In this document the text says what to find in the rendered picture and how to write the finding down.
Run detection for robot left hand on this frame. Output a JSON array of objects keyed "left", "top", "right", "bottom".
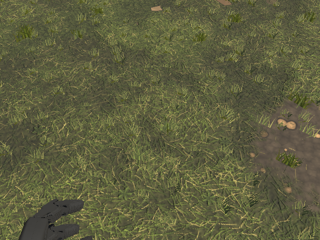
[{"left": 18, "top": 199, "right": 93, "bottom": 240}]

